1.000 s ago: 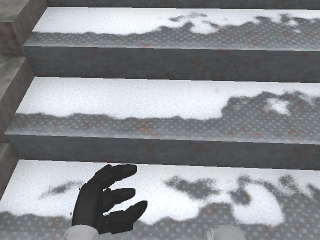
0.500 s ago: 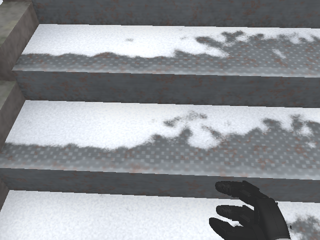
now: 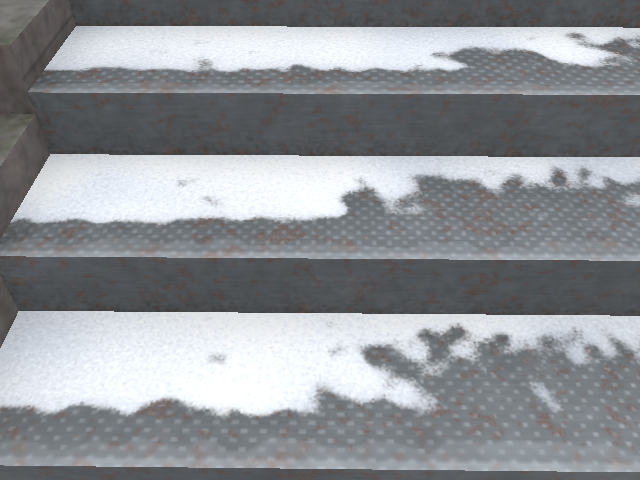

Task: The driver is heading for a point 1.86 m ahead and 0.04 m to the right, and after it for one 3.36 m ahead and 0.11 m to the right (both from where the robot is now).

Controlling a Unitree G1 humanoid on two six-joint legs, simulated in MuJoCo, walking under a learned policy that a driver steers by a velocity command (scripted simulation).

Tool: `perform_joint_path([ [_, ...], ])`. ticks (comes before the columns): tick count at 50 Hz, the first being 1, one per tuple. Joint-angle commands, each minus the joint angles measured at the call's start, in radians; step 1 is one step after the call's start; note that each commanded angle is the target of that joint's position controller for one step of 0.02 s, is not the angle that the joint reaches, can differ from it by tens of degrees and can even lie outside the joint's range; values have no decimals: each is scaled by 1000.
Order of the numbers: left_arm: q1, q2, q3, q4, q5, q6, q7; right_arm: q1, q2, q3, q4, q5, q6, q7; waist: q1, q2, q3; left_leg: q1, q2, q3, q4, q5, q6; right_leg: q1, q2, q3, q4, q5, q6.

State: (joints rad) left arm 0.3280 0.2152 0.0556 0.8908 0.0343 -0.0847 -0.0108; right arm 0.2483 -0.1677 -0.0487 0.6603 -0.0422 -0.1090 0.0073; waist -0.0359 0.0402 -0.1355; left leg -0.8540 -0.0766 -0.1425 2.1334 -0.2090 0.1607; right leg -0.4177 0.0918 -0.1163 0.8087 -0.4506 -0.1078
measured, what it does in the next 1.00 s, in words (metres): climbs: left foot 0.15 m higher, then right foot 0.15 m higher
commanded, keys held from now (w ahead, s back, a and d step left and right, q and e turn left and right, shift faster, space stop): w+shift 1.00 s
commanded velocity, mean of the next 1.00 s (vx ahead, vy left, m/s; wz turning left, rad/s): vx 1.00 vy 0.00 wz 0.00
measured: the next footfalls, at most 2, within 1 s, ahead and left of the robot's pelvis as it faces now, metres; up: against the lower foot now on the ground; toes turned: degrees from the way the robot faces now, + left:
left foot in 0.22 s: +0.35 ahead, +0.08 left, +0.15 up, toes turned +3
right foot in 0.58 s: +0.67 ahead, -0.09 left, +0.30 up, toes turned -3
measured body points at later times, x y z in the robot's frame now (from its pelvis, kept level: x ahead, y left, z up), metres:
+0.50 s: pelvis +0.43 +0.01 +0.19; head +0.44 +0.00 +0.64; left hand +0.74 +0.13 +0.22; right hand +0.32 -0.23 +0.05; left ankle +0.31 +0.08 -0.55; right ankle +0.57 -0.11 -0.28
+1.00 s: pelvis +0.88 -0.01 +0.40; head +0.88 -0.02 +0.85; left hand +0.85 +0.24 +0.27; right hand +1.11 -0.19 +0.35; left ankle +0.94 +0.05 -0.25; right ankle +0.70 -0.12 -0.23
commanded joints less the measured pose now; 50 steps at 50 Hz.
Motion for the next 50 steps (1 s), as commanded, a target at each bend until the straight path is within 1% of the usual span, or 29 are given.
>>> perform_joint_path([
  [1, 23, -85, -37, 60, 6, -49, -15, -204, 144, 92, -190, 27, 28, -10, -46, -19, 316, -429, 22, 25, 1, -184, 8, -46, -223, 254, -562, 130, -21],
  [5, 142, -2, -42, 152, -53, -57, 5, -437, 111, 128, -318, 32, 40, -45, -43, -57, 311, -313, 103, 270, -332, -291, -12, -101, -213, 143, -832, 430, -23],
  [7, 66, 66, -36, 57, -116, -71, 35, -197, 30, 105, -183, 45, 29, -14, -116, 13, -9, 603, 9, 390, -678, 36, -25, -297, -151, 40, -779, 1302, -77],
  [9, 66, 326, 43, 1, -101, -111, 36, 20, -59, 53, -144, 52, 47, -30, -217, -143, -223, 671, 1, 333, -891, -109, -21, 124, -284, 100, -445, 1933, -97],
  [10, 10, 367, 76, -30, -83, -106, 31, 135, -113, 23, -111, 57, 53, -22, -271, -186, -275, 651, -16, 299, -1066, -205, -17, 309, -313, 141, -217, 2031, -82],
  [11, -44, 331, 89, -70, -61, -111, 7, 159, -185, -5, -86, 43, 55, -18, -301, -148, -285, 731, -30, 203, -1273, -253, 17, 292, -238, 132, 149, 1883, -54],
  [12, -135, 106, 47, -125, -27, -123, -18, 158, -256, -34, -17, 26, 40, -7, -223, 94, -140, 739, 123, -128, -1529, -34, 86, 29, -16, 168, 645, 615, -22],
  [13, 100, 1, 33, -199, -27, -111, -27, 62, -254, -50, 9, 3, 43, -9, -50, 238, -275, 918, 359, -720, -1751, 37, 198, -325, 99, 377, 1103, 331, 4],
  [15, -108, -92, -16, -326, 27, -85, -16, 56, -77, -11, 105, 19, 22, 1, 3, -42, -8, 782, 336, -608, -1774, -333, 187, -655, 2, 283, 1385, 283, -36],
  [17, -246, -210, -77, -390, 35, -45, 3, 203, -11, 0, 255, 1, -10, 8, -5, -63, 176, 735, 279, -283, -1751, -143, 88, -931, 3, 266, 1613, 83, -89],
  [21, -386, -203, -112, -474, -26, 13, 36, 165, 2, 32, 336, 5, -37, 20, 112, -36, 305, 404, 247, -6, -1964, -54, 1, -925, -44, 185, 1465, -64, -65],
  [23, -516, -174, -136, -561, -26, 15, 48, 176, -32, 41, 371, 52, -38, 5, 142, -17, 348, 301, 205, 103, -2147, -7, -17, -799, -140, 45, 1069, -96, -52],
  [25, -345, -97, -126, -474, -53, 0, 16, 103, -86, 38, 286, 111, -44, -32, 179, -138, 135, -8, 130, 191, -2195, 664, 44, 121, -92, -86, 590, 260, -18],
  [28, 21, 24, -42, -360, -38, 24, 29, 88, -435, -78, 205, 103, -85, -19, 329, 123, -263, 694, 291, 136, -1629, 1776, 50, 231, -14, -56, 324, 90, -19],
  [29, 38, 99, -20, -347, -31, 17, 24, 47, -394, -93, 169, 77, -86, -2, 339, 103, -274, 739, 255, 121, -1330, 1754, 17, 269, 15, 12, 88, 32, -38],
  [30, 48, 187, 20, -296, -12, 9, 15, -2, -246, -78, 137, 47, -92, 16, 300, -65, -168, 574, 89, 74, -876, 786, -28, 295, -91, 288, -161, 174, -98],
  [31, 9, 236, 45, -231, 9, 11, 15, 175, -70, -50, 58, 53, -82, 30, 140, -367, -281, 177, -124, -78, -336, 98, -80, 506, -377, 917, -379, 450, -241],
  [32, -47, 157, 40, -226, 1, 10, 4, 150, -19, -25, -2, 10, -70, 25, 86, -140, -251, 0, -58, -85, -78, 89, -52, 464, -391, 984, -442, 89, -234],
  [35, 87, -23, -2, 7, 6, -25, -12, -160, 150, 62, -154, -32, -24, 2, 76, -50, 169, -472, -16, -6, 276, -119, 34, 285, -300, 547, -434, 57, -131],
  [37, 67, -94, -31, 59, 11, -41, -9, -168, 156, 87, -171, 13, 16, -3, -15, -32, 265, -446, 7, 5, 120, -188, 26, 69, -251, 314, -512, 159, -56],
  [39, 45, -48, -34, 81, 12, -56, -13, -262, 134, 95, -219, 36, 38, -25, -48, -47, 297, -405, 8, 87, 29, -246, -3, -78, -244, 228, -634, 238, -36],
  [41, 87, -22, -46, 135, -45, -60, -7, -379, 118, 124, -301, 30, 41, -45, -78, -58, 334, -361, 95, 186, -267, -309, -3, -115, -224, 147, -778, 331, -17],
  [43, 16, 26, -43, 55, -96, -61, 28, -235, 37, 114, -222, 50, 27, -19, -116, 30, 133, 476, 59, 363, -732, -22, -36, -376, -143, 39, -839, 1025, -68],
  [45, 33, 289, 21, 9, -118, -105, 35, -6, -57, 60, -130, 46, 43, -27, -214, -66, -243, 782, -35, 347, -779, -43, -40, -45, -231, 54, -540, 1868, -112],
  [46, 1, 380, 70, -36, -99, -114, 32, 116, -94, 31, -110, 53, 54, -24, -253, -176, -270, 660, -16, 315, -979, -158, -32, 233, -295, 109, -329, 2059, -88],
  [47, -24, 347, 82, -62, -70, -116, 13, 136, -142, 19, -103, 48, 49, -18, -273, -178, -254, 677, -40, 247, -1236, -216, 2, 302, -289, 121, -27, 2040, -48],
  [48, -78, 217, 73, -94, -55, -116, -6, 156, -228, -22, -47, 33, 41, -12, -250, -52, -171, 722, 46, -16, -1460, -120, 63, 151, -123, 156, 412, 1242, -26],
  [49, 43, 39, 42, -182, -36, -103, -31, 118, -281, -49, 12, 5, 43, -20, -92, 283, -250, 896, 315, -635, -1694, 78, 210, -241, 108, 284, 937, 341, 25],
  [50, 46, -30, 13, -238, 13, -94, -27, 49, -195, -42, 12, 11, 39, -6, -28, 64, -231, 849, 347, -730, -1780, -306, 198, -427, 45, 350, 1232, 324, -10],
])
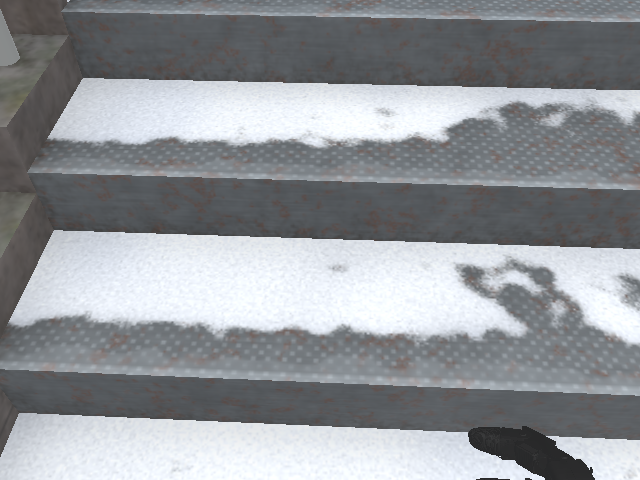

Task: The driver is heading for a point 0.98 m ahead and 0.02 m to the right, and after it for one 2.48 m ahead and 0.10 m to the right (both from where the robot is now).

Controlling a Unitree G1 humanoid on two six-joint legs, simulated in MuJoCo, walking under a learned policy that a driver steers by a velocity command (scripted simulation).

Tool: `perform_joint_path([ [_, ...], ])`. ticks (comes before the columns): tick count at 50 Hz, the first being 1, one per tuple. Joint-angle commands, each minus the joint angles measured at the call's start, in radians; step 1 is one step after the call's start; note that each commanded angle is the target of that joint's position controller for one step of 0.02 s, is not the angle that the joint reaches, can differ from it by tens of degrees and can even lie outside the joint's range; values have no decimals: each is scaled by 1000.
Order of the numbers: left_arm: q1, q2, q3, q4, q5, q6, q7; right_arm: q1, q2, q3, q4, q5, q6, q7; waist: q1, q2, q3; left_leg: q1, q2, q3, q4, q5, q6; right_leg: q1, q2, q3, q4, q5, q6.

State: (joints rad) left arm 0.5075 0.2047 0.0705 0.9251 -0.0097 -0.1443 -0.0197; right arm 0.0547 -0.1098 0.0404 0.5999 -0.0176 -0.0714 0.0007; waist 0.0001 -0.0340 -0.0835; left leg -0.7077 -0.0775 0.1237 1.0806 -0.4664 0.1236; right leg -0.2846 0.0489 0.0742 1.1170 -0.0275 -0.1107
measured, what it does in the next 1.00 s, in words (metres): climbs: right foot 0.15 m higher, then left foot 0.15 m higher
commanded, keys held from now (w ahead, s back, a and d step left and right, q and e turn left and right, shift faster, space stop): w+shift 0.84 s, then shift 0.16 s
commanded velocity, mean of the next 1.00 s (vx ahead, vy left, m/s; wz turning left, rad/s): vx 0.95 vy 0.00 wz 0.00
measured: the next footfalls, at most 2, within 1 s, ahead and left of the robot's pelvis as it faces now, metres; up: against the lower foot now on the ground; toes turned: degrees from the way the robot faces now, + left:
right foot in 0.32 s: +0.43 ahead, -0.11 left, +0.15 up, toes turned -3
left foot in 0.68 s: +0.74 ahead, +0.05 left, +0.30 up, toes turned +1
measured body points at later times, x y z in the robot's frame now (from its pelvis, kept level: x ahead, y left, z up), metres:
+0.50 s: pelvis +0.44 -0.03 +0.21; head +0.42 -0.03 +0.66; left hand +0.44 +0.22 +0.07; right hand +0.65 -0.24 +0.17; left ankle +0.43 +0.10 -0.20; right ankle +0.39 -0.10 -0.50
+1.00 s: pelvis +0.86 -0.03 +0.41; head +0.90 -0.02 +0.86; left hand +1.18 +0.08 +0.42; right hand +0.74 -0.24 +0.27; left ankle +0.71 +0.05 -0.33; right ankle +1.03 -0.11 -0.16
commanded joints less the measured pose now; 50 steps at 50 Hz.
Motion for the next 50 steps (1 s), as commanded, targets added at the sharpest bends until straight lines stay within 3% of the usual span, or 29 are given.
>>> perform_joint_path([
  [1, -241, -91, -34, -343, 78, -23, -13, 212, -160, -107, 123, -8, -10, 4, -23, 68, -107, 574, 341, -909, -749, -209, 208, -714, 41, 110, 1057, -87, -29],
  [3, -395, -193, -91, -420, 85, 17, 12, 357, -90, -91, 288, -24, -39, 21, -29, 36, 134, 532, 281, -581, -721, 9, 129, -1038, 34, 72, 1278, -300, -78],
  [5, -431, -177, -105, -439, 44, 53, 22, 347, -20, -61, 330, -27, -55, 14, 39, 7, 229, 381, 241, -368, -781, 162, 63, -1056, 15, 69, 1176, -376, -63],
  [9, -663, -164, -147, -582, 20, 78, 55, 364, -95, -50, 421, 21, -74, 14, 109, 58, 285, 176, 208, -178, -1072, 195, 22, -958, -90, -128, 798, -503, -50],
  [11, -515, -86, -140, -506, 0, 63, 27, 279, -122, -49, 345, 77, -75, -25, 147, -60, 121, -135, 123, -63, -1145, 863, 73, -95, -55, -277, 291, -205, -16],
  [12, -402, -59, -117, -444, -7, 62, 29, 347, -253, -76, 326, 104, -99, -26, 162, -6, -102, 4, 167, -73, -1031, 1450, 101, 143, 26, -307, 300, -143, -13],
  [14, -134, 45, -56, -381, 3, 83, 37, 286, -475, -159, 267, 80, -119, -21, 296, 178, -317, 519, 287, -131, -615, 1993, 91, 108, 29, -260, 67, -339, -17],
  [15, -91, 104, -31, -366, 10, 78, 35, 220, -470, -181, 231, 57, -122, -3, 332, 174, -331, 578, 255, -125, -314, 2009, 62, 150, 64, -211, -189, -411, -30],
  [16, -85, 197, 6, -316, 20, 73, 24, 170, -338, -171, 194, 31, -127, 17, 298, 33, -255, 442, 115, -181, 131, 1284, 23, 184, -7, 36, -418, -332, -91],
  [17, -144, 254, 34, -260, 47, 75, 27, 305, -151, -143, 115, 30, -122, 38, 136, -315, -306, 33, -130, -296, 679, 380, -40, 351, -299, 709, -697, -69, -236],
  [18, -213, 172, 27, -260, 47, 74, 16, 345, -80, -114, 60, -17, -114, 36, 60, -97, -319, -125, -66, -366, 972, 357, -11, 317, -347, 818, -767, -388, -242],
  [20, -198, 8, -15, -119, 32, 52, 0, 148, 52, -57, -50, -55, -84, 25, 9, 53, 14, -421, 1, -279, 1181, 265, 40, 106, -306, 581, -767, -574, -176],
  [22, -68, -58, -33, 11, 57, 27, 6, 32, 124, -6, -106, -38, -42, 5, 4, 32, 169, -654, -2, -287, 1352, 115, 76, 57, -243, 272, -768, -361, -103],
  [25, -156, -25, -43, 44, 56, 4, -5, -61, 67, 2, -163, 14, 3, -19, -91, 13, 250, -558, 14, -189, 1102, 1, 35, -224, -208, 52, -954, -238, -44],
  [27, -107, -6, -60, 98, 2, 1, 3, -182, 53, 31, -246, 11, 4, -37, -122, 13, 290, -505, 101, -95, 789, -55, 36, -263, -189, -44, -1100, -146, -23],
  [29, -185, 44, -57, 17, -48, -2, 38, -37, -19, 22, -165, 30, -7, -11, -161, 99, 93, 331, 76, 82, 327, 250, 5, -536, -109, -155, -1177, 493, -77],
  [30, -111, 165, -30, 2, -74, -27, 43, 59, -53, 2, -115, 32, -9, -13, -171, 61, -102, 557, -2, 110, 317, 268, 0, -396, -153, -145, -1070, 1005, -106],
  [32, -168, 381, 49, -63, -49, -48, 41, 306, -141, -56, -51, 30, 14, -16, -287, -95, -303, 516, -9, 55, 88, 110, 9, 91, -258, -95, -650, 1576, -97],
  [33, -208, 363, 68, -94, -28, -51, 22, 340, -192, -72, -42, 22, 10, -10, -314, -107, -312, 529, -41, -10, -174, 50, 30, 185, -247, -83, -364, 1578, -61],
  [34, -264, 243, 61, -128, -10, -52, 3, 363, -284, -114, 11, 10, 6, -4, -294, 5, -238, 570, 26, -258, -388, 86, 83, 50, -101, -34, 64, 918, -35],
  [35, -163, 47, 29, -217, 9, -44, -26, 327, -341, -142, 75, -16, 8, -11, -136, 361, -275, 731, 292, -888, -650, 304, 216, -370, 152, 75, 583, -77, 18],
  [36, -110, -33, -3, -267, 55, -36, -22, 242, -258, -135, 71, -15, 3, 3, -54, 166, -287, 698, 347, -1013, -738, -21, 204, -539, 91, 180, 892, -91, -11],
  [38, -287, -166, -70, -380, 91, -6, -2, 263, -111, -96, 209, -7, -23, 21, 6, 30, 21, 518, 305, -743, -743, -122, 148, -848, 20, 76, 1139, -175, -60],
  [41, -426, -178, -104, -431, 54, 45, 18, 413, -18, -66, 344, -24, -54, 13, 2, 6, 191, 505, 231, -405, -735, 236, 76, -1100, 27, 54, 1227, -363, -69],
  [43, -522, -186, -119, -483, 31, 65, 31, 396, -39, -59, 380, -20, -68, 20, 50, 31, 234, 368, 234, -317, -847, 310, 35, -1076, 5, -15, 1114, -466, -56],
  [46, -679, -165, -149, -562, 44, 68, 54, 423, -77, -44, 433, 32, -64, 2, 61, 34, 239, 261, 173, -137, -1042, 715, 3, -896, -55, -219, 708, -532, -39],
  [47, -568, -139, -160, -558, 21, 58, 42, 340, -117, -53, 383, 44, -57, -20, 117, 13, 182, 38, 115, -55, -1081, 907, 8, -391, -80, -259, 302, -367, -21],
  [48, -434, -102, -138, -470, -6, 45, 42, 364, -169, -63, 340, 89, -79, -28, 134, 5, -38, -16, 127, -93, -967, 1422, 56, 70, 20, -308, 263, -169, -18],
  [50, -183, -8, -82, -376, -11, 89, 59, 289, -427, -142, 283, 106, -116, -29, 275, 122, -339, 364, 218, -133, -661, 1916, 41, 228, 35, -228, 71, -78, -1],
])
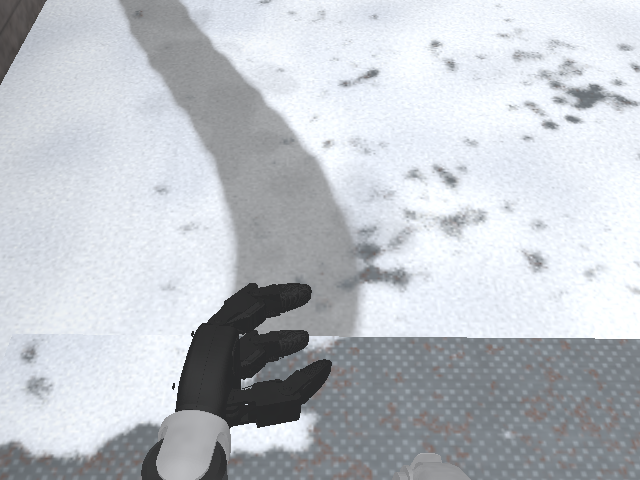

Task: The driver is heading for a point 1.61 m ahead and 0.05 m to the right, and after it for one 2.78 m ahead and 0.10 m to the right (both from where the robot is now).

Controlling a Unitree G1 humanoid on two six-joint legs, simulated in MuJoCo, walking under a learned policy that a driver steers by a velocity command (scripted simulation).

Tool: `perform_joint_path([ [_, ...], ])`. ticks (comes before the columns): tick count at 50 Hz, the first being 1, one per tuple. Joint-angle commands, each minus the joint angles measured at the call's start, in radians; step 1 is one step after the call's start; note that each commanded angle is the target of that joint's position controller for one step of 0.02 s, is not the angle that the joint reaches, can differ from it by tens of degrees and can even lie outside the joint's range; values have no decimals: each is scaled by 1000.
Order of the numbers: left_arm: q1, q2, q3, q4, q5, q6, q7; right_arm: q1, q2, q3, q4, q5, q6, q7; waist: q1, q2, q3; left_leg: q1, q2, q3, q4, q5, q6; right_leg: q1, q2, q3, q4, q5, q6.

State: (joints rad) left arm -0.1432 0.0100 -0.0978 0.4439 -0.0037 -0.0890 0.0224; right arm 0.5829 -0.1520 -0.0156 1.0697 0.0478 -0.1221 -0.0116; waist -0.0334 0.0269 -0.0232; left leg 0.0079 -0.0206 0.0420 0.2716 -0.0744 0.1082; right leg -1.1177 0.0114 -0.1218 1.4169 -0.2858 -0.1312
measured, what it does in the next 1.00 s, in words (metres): climbs: right foot 0.15 m higher, then left foot 0.15 m higher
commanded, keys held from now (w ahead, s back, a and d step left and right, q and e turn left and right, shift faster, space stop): shift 1.00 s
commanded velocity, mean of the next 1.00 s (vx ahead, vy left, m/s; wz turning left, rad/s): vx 0.12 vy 0.00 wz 0.00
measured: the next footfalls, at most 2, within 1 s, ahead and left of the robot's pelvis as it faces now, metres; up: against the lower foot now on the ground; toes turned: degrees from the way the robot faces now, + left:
right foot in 0.02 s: +0.21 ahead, -0.08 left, +0.15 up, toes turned -3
left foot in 0.48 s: +0.42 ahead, +0.10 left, +0.30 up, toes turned +3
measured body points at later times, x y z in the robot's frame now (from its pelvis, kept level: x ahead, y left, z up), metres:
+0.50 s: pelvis +0.25 +0.02 +0.15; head +0.29 +0.02 +0.60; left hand +0.18 +0.25 +0.01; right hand +0.50 -0.11 +0.09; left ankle +0.38 +0.10 -0.47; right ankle +0.18 -0.07 -0.60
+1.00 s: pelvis +0.31 +0.03 +0.26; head +0.31 +0.02 +0.71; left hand +0.40 +0.25 +0.14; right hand +0.39 -0.21 +0.13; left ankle +0.38 +0.10 -0.46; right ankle +0.37 -0.09 -0.46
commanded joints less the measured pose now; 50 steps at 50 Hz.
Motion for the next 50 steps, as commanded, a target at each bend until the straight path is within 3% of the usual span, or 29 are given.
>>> perform_joint_path([
  [1, 551, 215, 102, 133, 1, 33, 14, -281, -402, -110, -226, 39, -77, 3, 326, 83, -385, -138, 166, -61, 417, 1584, -7, 986, 86, -22, -583, 185, 14],
  [2, 518, 303, 137, 167, 37, 19, 4, -220, -285, -108, -232, 13, -77, 19, 264, -66, -335, -289, 14, -66, 895, 570, -91, 1087, -53, 257, -791, 645, -113],
  [3, 595, 369, 160, 232, 49, 19, 6, -49, -178, -92, -259, 28, -61, 31, 196, -335, -527, -570, -203, -237, 1541, -306, -158, 1368, -411, 731, -787, 1674, -341],
  [4, 524, 344, 172, 233, 9, 15, 3, -84, -119, -76, -303, -41, -43, 32, 147, -113, -551, -658, -157, -298, 1699, -199, -111, 1234, -365, 802, -889, 1235, -321],
  [5, 425, 311, 172, 266, -2, 3, -4, -124, -78, -72, -348, -68, -14, 22, 58, -30, -367, -794, -114, -231, 1768, -162, -91, 1132, -344, 735, -909, 785, -278],
  [6, 403, 223, 154, 320, -3, -2, -6, -218, -30, -53, -393, -108, 4, 12, 28, 60, -164, -926, -74, -199, 1752, -195, -52, 1007, -284, 627, -926, 494, -194],
  [7, 425, 143, 135, 371, 7, -9, -6, -260, 38, -22, -426, -127, 27, 3, -5, 55, -44, -986, -54, -237, 1721, -185, -31, 894, -229, 490, -938, 457, -129],
  [9, 444, 91, 120, 424, 20, -9, -14, -219, 30, -9, -423, -98, 69, 3, -45, 24, 32, -999, -50, -187, 1626, -290, -29, 780, -185, 323, -1007, 444, -85],
  [11, 453, 135, 118, 446, 34, -26, -24, -334, 37, 4, -480, -84, 80, -11, -34, 19, 69, -1003, -65, -92, 1594, -346, -42, 707, -174, 232, -1093, 602, -79],
  [12, 515, 187, 128, 479, 47, -39, -25, -379, 69, 13, -507, -75, 81, -26, -20, -63, 49, -1056, -76, -39, 1727, -368, -42, 746, -205, 240, -1132, 699, -104],
  [15, 559, 242, 137, 506, 24, -52, -24, -506, 63, 25, -584, -75, 82, -49, -18, -88, 50, -1233, -7, -38, 1776, -363, -20, 852, -212, 223, -1186, 533, -91],
  [17, 616, 221, 129, 524, 14, -26, -2, -602, 72, 47, -642, -87, 93, -34, -3, -60, 23, -1208, 47, 18, 1534, -302, -25, 901, -140, 182, -1191, 500, -56],
  [19, 632, 286, 147, 490, 20, -10, 25, -608, 101, 68, -662, -85, 108, -18, 14, -89, -76, -999, 87, 53, 1287, -275, -20, 957, -163, 168, -1287, 643, -76],
  [21, 633, 300, 157, 461, 25, 9, 26, -599, 89, 65, -626, -63, 129, -12, 47, -73, -97, -779, 49, 128, 1037, -382, -12, 966, -164, 131, -1295, 719, -74],
  [22, 630, 320, 157, 447, 22, 15, 21, -521, 96, 59, -594, -51, 133, -14, 26, -122, -146, -685, 18, 139, 1008, -427, 1, 1034, -194, 116, -1208, 1094, -61],
  [24, 619, 354, 165, 428, -14, 7, -5, -316, 20, 28, -524, -39, 123, -20, -63, -214, -264, -458, -55, 141, 857, -335, 49, 1125, -230, 93, -966, 1641, -30],
  [25, 622, 364, 174, 416, -27, -8, -20, -231, -50, 3, -505, -48, 108, -20, -105, -210, -320, -306, 11, -69, 749, -231, 96, 1054, -208, 83, -778, 1438, 27],
  [26, 669, 322, 170, 371, -26, -6, -43, -219, -122, -21, -484, -69, 119, -36, -72, 52, -356, -205, 211, -478, 527, -156, 237, 799, -70, 83, -521, 914, 86],
  [27, 607, 305, 178, 344, 2, 18, -54, -252, -127, -27, -505, -84, 145, -45, -111, 246, -357, -267, 335, -830, 146, -133, 349, 697, 93, 142, -99, -35, 100],
  [28, 603, 250, 182, 306, 40, 36, -46, -404, -132, -35, -513, -55, 134, -38, -15, 162, -255, -378, 352, -869, 119, -182, 348, 593, 88, 278, 221, -69, 117],
  [30, 502, 201, 170, 228, 56, 77, 2, -495, -57, -24, -448, -57, 113, -36, 70, -31, 20, -611, 275, -634, 180, -486, 223, 456, 28, 241, 273, -27, 101],
  [31, 517, 190, 164, 219, 57, 89, 23, -481, -26, -19, -408, -64, 100, -36, 101, -57, 65, -652, 232, -525, 214, -477, 168, 448, 26, 246, 240, -19, 90],
  [33, 593, 171, 156, 245, 42, 105, 31, -437, -9, -20, -353, -75, 75, -33, 127, -33, 54, -628, 187, -379, 246, -364, 126, 456, 42, 255, 205, 18, 82],
  [36, 581, 168, 152, 257, 16, 107, 32, -366, -55, -32, -315, -72, 41, -27, 111, 18, 2, -530, 178, -293, 223, -224, 125, 419, 60, 246, 168, 72, 90],
  [40, 477, 198, 152, 207, 28, 123, 31, -320, -78, -44, -315, -69, 61, -44, 73, 68, -49, -385, 191, -261, 125, -175, 144, 430, 2, 221, -72, 61, 170],
  [41, 434, 183, 144, 196, 13, 128, 31, -323, -56, -34, -333, -72, 70, -55, 51, 79, -71, -355, 224, -289, 82, -203, 154, 458, -29, 234, -158, 5, 193],
  [44, 369, 173, 123, 186, -17, 143, 30, -311, -135, -55, -346, -85, 126, -52, -9, 143, -35, -291, 169, -222, 25, -368, 109, 579, -18, 100, -613, -223, 190],
  [48, 512, 166, 130, 273, 9, 117, 33, -325, -124, -46, -346, -54, 134, -27, 37, 53, 12, -469, 181, -210, 47, -441, 48, 937, 13, 60, -931, 72, 97],
  [50, 507, 234, 143, 235, 28, 100, 31, -319, -88, -39, -345, -39, 129, -27, 37, -71, 49, -531, 110, -142, 107, -475, -32, 905, -121, 306, -1063, -129, 45],
])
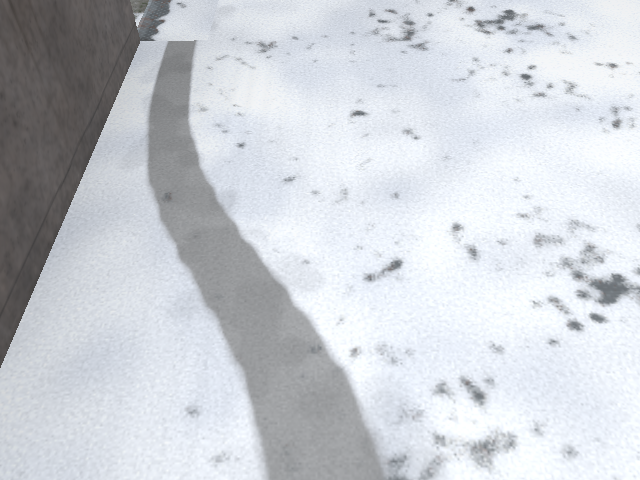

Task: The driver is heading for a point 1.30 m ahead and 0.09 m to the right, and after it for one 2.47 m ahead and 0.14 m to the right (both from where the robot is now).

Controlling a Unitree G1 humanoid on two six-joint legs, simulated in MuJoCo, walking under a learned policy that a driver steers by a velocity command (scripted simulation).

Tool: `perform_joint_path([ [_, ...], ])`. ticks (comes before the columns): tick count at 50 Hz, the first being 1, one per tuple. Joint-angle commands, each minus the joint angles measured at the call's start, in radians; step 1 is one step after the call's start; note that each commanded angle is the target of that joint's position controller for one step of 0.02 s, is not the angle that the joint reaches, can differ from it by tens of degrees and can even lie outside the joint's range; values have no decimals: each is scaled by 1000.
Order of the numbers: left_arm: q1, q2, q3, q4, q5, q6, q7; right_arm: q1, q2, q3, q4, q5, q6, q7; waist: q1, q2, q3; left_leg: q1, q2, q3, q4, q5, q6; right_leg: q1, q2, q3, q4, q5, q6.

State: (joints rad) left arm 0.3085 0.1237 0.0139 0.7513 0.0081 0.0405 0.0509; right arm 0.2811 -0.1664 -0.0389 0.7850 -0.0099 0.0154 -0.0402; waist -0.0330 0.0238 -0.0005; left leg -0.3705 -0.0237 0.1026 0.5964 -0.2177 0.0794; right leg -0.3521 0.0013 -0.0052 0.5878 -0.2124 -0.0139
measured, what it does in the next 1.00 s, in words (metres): walks ahead: right foot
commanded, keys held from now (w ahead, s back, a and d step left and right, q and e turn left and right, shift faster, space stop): shift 0.22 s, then w+shift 0.78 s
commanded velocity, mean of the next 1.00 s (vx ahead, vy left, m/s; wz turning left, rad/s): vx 0.55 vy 0.00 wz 0.00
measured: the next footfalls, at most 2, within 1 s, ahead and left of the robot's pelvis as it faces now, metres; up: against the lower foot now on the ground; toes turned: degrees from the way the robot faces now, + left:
right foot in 0.90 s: +0.46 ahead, -0.21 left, +0.00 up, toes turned -5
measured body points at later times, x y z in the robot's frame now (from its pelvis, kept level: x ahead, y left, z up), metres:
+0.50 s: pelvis +0.07 -0.01 +0.01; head +0.06 +0.00 +0.46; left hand +0.16 +0.25 -0.11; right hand +0.19 -0.27 -0.10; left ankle +0.07 +0.07 -0.72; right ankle +0.06 -0.12 -0.72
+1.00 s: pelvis +0.38 -0.11 -0.01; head +0.40 -0.11 +0.44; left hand +0.54 +0.15 -0.10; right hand +0.39 -0.39 -0.13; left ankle +0.20 +0.04 -0.61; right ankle +0.42 -0.21 -0.72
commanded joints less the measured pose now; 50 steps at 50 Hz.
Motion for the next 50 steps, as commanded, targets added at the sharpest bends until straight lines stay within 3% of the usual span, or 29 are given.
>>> perform_joint_path([
  [1, 30, 116, 32, -81, 3, -30, 6, -3, -58, -11, -53, 29, -5, 1, 17, -189, 40, -36, 49, -130, -127, -223, -33, -6, -173, 297, -348, -406, -110],
  [2, -8, 98, 23, -84, -4, -33, 9, 14, -56, -12, -40, 30, -5, 1, 2, -218, 52, 60, 34, -116, -88, -128, -44, -84, -195, 330, -412, -480, -122],
  [4, -31, 114, 28, -72, -9, -39, 10, 54, -53, -10, -24, 16, -17, 5, -18, -204, 77, 144, 43, -126, -155, -50, -38, -109, -138, 260, -395, -416, -92],
  [7, 32, 113, 34, -43, -6, -62, 2, 82, -71, -13, -11, -12, -37, 15, 2, -85, 32, 152, 70, -158, -240, -88, -17, -23, -80, 173, -325, -262, -71],
  [10, 56, 110, 37, -36, -3, -72, -5, 52, -73, -14, -16, 0, -41, 10, 29, -18, 50, 79, 93, -190, -298, -157, -7, 47, -66, 140, -289, -174, -65],
  [11, 59, 113, 38, -33, -2, -72, -5, 49, -71, -13, -16, 2, -43, 8, 31, -14, 48, 75, 95, -193, -306, -150, -6, 63, -63, 133, -282, -147, -65],
  [12, 92, 131, 45, -23, -1, -71, -9, 69, -92, -20, -12, -1, -41, 10, 36, -14, 7, 83, 79, -191, -295, -295, 5, 72, -39, 120, -265, -285, -74],
  [14, 113, 201, 70, -31, 13, -62, -22, 87, -161, -45, -24, -8, -34, 20, 41, -4, 52, 0, 102, -254, -257, -555, 44, 12, -47, 163, -212, -532, -113],
  [15, 73, 190, 67, -51, 11, -63, -27, 50, -151, -42, -46, -3, -35, 23, 43, -1, 82, -36, 115, -273, -233, -507, 49, -8, -56, 172, -187, -476, -119],
  [17, 35, 168, 64, -72, 6, -73, -37, -8, -133, -40, -79, 2, -47, 30, 51, -2, 15, -40, 108, -265, -214, -357, 37, 36, -57, 167, -178, -325, -115],
  [19, 25, 183, 68, -81, -3, -82, -52, -53, -130, -39, -111, 2, -61, 43, 50, -23, -42, -27, 73, -227, -182, -314, 23, 44, -72, 191, -210, -353, -123],
  [23, -60, 209, 74, -118, -11, -94, -62, -30, -135, -31, -143, 1, -79, 53, 0, -65, 3, 19, 66, -208, -150, -248, 26, -68, -119, 258, -254, -406, -135],
  [25, -183, 181, 60, -166, -14, -102, -68, 105, -187, -43, -115, -7, -89, 49, -73, 67, -1, 267, 150, -363, -288, -406, 93, -302, -29, 110, -86, -266, -74],
  [26, -230, 163, 48, -193, -13, -114, -72, 159, -228, -59, -100, -9, -95, 46, -88, 183, 17, 381, 268, -531, -374, -508, 155, -430, 15, -21, 62, -101, -40],
  [27, -262, 200, 51, -208, -1, -122, -70, 202, -235, -66, -92, -12, -99, 46, -110, 148, 24, 424, 353, -644, -404, -516, 201, -503, -6, -29, 126, -109, -41],
  [28, -298, 219, 57, -223, 6, -126, -73, 226, -227, -65, -90, -18, -106, 43, -121, 74, 25, 453, 385, -692, -420, -471, 221, -556, -23, 4, 213, -126, -41],
  [30, -293, 218, 54, -230, 11, -127, -91, 200, -234, -62, -86, -20, -122, 38, -86, 20, 0, 486, 365, -642, -424, -408, 209, -607, -52, 40, 334, -82, -36],
  [33, -309, 214, 47, -228, 27, -114, -121, 162, -225, -54, -72, -19, -136, 47, -61, 49, 14, 451, 287, -505, -477, -358, 169, -601, -74, 19, 392, -40, -25],
  [38, -404, 206, 33, -260, 12, -105, -155, 152, -236, -55, -30, -18, -160, 54, -54, 44, 100, 305, 250, -315, -618, -160, 122, -387, -88, -43, 194, 115, -41],
  [41, -400, 208, 31, -273, 17, -93, -144, 151, -256, -54, 4, -12, -148, 61, -37, 72, 121, 277, 234, -192, -597, 102, 91, -199, -53, -107, 80, 73, -79],
  [42, -369, 218, 38, -267, 24, -89, -134, 166, -276, -55, 18, -8, -144, 61, -20, 91, 94, 284, 240, -160, -519, 368, 85, -100, -11, -143, 67, 23, -93],
  [43, -277, 243, 53, -247, 31, -89, -118, 179, -300, -59, 34, -8, -140, 59, 30, 101, 34, 289, 240, -116, -358, 668, 74, 39, 38, -166, 57, -25, -108],
  [44, -65, 280, 77, -185, 34, -91, -99, 166, -317, -62, 39, -10, -134, 55, 138, 71, -70, 213, 212, -64, -102, 812, 53, 296, 78, -177, 29, -20, -123],
  [45, 179, 340, 110, -121, 48, -94, -74, 120, -308, -57, 22, -13, -132, 53, 263, 33, -198, -28, 163, -51, 232, 649, 32, 635, 4, -86, 73, -92, -137],
  [46, 285, 457, 125, -110, 74, -104, -55, 101, -138, -18, -39, -14, -132, 55, 256, -243, -317, -288, 38, -83, 667, -113, 12, 805, -300, 327, -50, -564, -164],
  [47, 235, 478, 123, -135, 58, -112, -57, 91, -133, -15, -93, 15, -150, 51, 214, -347, -394, -406, -69, -265, 874, -253, 23, 717, -405, 861, -367, -725, -193],
  [48, 96, 407, 113, -133, 53, -108, -57, 9, -179, -27, -105, 11, -148, 51, 142, -187, -181, -519, 22, -244, 920, -104, 26, 578, -379, 753, -384, -680, -191],
  [49, 49, 336, 94, -130, 38, -114, -60, -17, -201, -26, -98, 0, -149, 60, 109, -72, -103, -501, 77, -194, 874, -12, 19, 443, -351, 599, -357, -533, -204],
  [50, 24, 297, 81, -120, 30, -122, -66, -11, -191, -20, -88, -14, -141, 68, 64, -26, -75, -429, 109, -190, 811, 8, 9, 315, -302, 484, -359, -415, -189],
])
